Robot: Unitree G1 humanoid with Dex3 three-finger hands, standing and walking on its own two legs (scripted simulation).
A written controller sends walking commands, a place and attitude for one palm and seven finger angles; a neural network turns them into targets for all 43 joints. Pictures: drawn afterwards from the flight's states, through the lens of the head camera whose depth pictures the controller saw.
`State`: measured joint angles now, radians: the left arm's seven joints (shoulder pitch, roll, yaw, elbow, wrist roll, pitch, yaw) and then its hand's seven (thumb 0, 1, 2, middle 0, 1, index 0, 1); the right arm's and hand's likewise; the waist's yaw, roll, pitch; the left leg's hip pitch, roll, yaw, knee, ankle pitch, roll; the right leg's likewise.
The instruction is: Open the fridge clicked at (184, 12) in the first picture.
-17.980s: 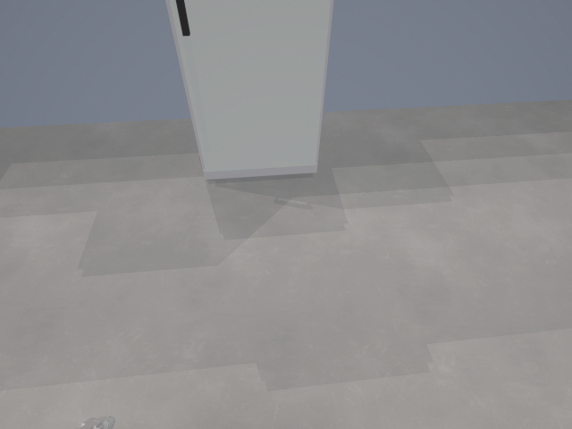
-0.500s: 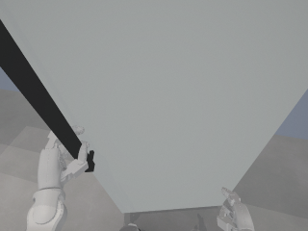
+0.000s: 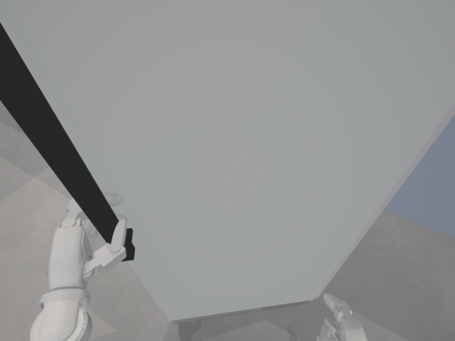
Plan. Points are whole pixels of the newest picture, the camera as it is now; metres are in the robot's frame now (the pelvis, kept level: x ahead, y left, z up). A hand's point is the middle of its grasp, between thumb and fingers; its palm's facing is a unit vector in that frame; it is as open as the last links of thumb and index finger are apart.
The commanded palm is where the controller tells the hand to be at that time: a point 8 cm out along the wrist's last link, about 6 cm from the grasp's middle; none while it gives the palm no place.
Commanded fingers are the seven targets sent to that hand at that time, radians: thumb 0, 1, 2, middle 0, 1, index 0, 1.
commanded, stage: walk backward, drawing the door open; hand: left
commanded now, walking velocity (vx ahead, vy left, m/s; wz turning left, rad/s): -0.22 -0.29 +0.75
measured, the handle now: (83, 171) +0.29 +0.20 +0.21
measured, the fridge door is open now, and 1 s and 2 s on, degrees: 38 77 69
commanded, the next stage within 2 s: stop walking and hold the door back in 0.66 s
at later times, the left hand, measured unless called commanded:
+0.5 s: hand out of the picture +0.06 +0.08 +0.10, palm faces +0.53 -0.81 -0.27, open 6.6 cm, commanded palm +0.01 +0.11 +0.10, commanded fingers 0.00 0.90 0.90 -0.45 -1.40 -0.45 -1.40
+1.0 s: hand out of the picture -0.02 -0.03 +0.11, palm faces +0.87 -0.41 -0.27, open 6.1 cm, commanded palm -0.05 +0.01 +0.10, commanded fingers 0.00 0.90 0.90 -0.45 -1.40 -0.45 -1.40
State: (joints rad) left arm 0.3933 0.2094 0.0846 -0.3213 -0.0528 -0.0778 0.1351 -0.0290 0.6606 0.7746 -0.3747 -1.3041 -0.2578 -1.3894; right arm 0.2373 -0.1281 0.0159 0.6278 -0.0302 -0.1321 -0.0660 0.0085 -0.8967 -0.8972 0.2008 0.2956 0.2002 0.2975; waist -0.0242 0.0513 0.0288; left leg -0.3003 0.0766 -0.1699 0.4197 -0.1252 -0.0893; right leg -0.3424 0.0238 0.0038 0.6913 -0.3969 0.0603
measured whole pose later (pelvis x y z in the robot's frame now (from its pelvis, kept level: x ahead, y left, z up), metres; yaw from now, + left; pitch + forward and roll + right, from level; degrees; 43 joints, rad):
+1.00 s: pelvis -0.08 -0.38 +0.01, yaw +43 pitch -1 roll +4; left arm 0.06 0.24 0.16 0.08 -0.04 -0.15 0.15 -0.04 0.61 0.81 -0.43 -1.36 -0.37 -1.40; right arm 0.19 -0.29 -0.04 0.68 -0.01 -0.07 -0.11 0.01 -0.90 -0.90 0.20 0.29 0.20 0.30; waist 0.05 0.00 0.04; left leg -0.32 -0.05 0.06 0.91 -0.43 -0.02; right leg -0.28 -0.08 -0.22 0.41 -0.13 -0.08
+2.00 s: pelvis -0.11 -0.43 +0.00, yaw +40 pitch +0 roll -1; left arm -0.45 0.42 0.35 0.62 -0.01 -0.23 0.03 -0.02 0.66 0.77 -0.45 -1.40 -0.37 -1.36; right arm 0.26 -0.24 -0.01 0.63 0.02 -0.09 -0.07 0.01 -0.90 -0.90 0.20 0.29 0.19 0.30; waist -0.06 -0.03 0.07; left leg -0.26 0.07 0.11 0.52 -0.26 0.01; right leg -0.33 -0.02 -0.03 0.65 -0.37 0.02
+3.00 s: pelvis -0.14 -0.46 +0.00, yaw +41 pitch +2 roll +0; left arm -0.74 0.50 0.39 1.08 0.06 -0.16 -0.04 -0.06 0.56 0.77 -0.43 -1.39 -0.43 -1.40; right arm 0.33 -0.27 0.00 0.72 0.02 -0.12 -0.07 0.01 -0.90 -0.90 0.20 0.30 0.20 0.30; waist -0.06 -0.02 0.00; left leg -0.35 0.06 0.11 0.51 -0.18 0.01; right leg -0.34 -0.02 -0.08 0.52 -0.22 -0.02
